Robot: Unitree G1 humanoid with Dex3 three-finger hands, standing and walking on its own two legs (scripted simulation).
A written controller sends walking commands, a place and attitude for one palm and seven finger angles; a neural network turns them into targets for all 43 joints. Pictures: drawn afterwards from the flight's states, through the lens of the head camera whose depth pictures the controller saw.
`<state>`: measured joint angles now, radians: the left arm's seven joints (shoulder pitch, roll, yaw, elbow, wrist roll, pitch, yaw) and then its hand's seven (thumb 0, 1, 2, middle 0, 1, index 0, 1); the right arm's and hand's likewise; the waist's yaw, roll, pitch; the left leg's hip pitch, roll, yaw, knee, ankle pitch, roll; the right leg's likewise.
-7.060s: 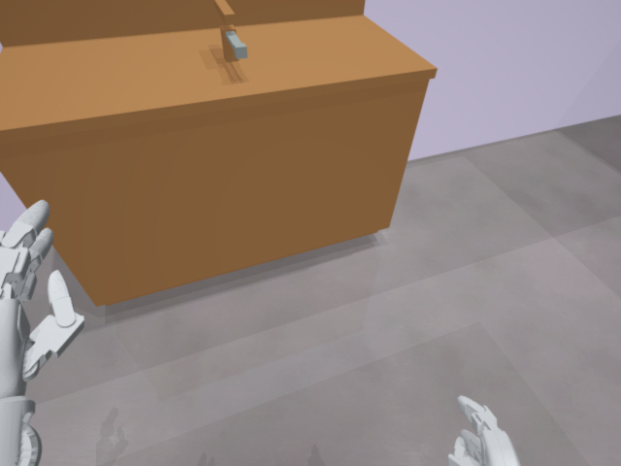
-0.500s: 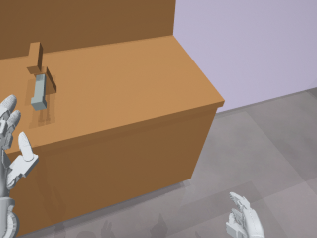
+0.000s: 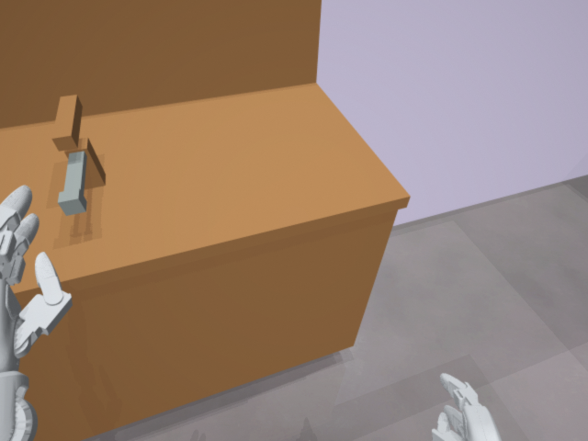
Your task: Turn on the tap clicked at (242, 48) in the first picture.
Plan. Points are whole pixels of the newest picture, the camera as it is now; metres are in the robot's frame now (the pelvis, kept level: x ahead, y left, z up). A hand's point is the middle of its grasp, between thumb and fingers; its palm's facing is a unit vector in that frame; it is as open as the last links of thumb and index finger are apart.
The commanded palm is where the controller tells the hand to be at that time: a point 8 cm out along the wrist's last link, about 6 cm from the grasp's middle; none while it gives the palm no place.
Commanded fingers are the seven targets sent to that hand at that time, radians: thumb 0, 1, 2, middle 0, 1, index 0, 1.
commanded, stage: shuffle to correct the standing spot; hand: left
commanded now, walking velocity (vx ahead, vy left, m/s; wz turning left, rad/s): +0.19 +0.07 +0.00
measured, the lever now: (72, 202) +0.41 +0.37 +0.09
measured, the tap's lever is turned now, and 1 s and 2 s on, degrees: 0 0 0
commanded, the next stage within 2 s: come to a stop and stand still in 0.38 s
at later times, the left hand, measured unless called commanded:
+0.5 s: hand (102, 222) +0.31 +0.25 +0.17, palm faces +0.40 -0.81 -0.43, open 7.4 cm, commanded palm +0.24 +0.30 +0.18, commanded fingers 0.00 0.90 0.90 -0.20 -0.30 -0.20 -0.30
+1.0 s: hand (96, 180) +0.38 +0.29 +0.17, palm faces +0.37 -0.85 -0.37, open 7.4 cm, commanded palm +0.32 +0.32 +0.18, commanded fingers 0.00 0.90 0.90 -0.20 -0.30 -0.20 -0.30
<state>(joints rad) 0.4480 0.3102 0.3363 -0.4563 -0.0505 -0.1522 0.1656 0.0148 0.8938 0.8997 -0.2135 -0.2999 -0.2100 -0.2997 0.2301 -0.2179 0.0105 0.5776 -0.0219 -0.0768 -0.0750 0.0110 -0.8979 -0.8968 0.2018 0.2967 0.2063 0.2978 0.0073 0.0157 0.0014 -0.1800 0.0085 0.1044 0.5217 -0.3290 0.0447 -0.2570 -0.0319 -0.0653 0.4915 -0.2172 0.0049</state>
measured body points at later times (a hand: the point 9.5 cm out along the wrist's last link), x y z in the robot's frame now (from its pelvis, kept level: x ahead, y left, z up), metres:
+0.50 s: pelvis +0.09 +0.01 -0.02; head +0.11 +0.01 +0.43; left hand +0.28 +0.29 +0.19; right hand +0.25 -0.20 -0.11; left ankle -0.01 +0.09 -0.73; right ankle +0.15 -0.06 -0.74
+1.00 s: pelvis +0.15 +0.05 +0.01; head +0.19 +0.06 +0.45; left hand +0.35 +0.33 +0.19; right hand +0.35 -0.16 -0.07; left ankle +0.18 +0.18 -0.74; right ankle +0.16 -0.06 -0.74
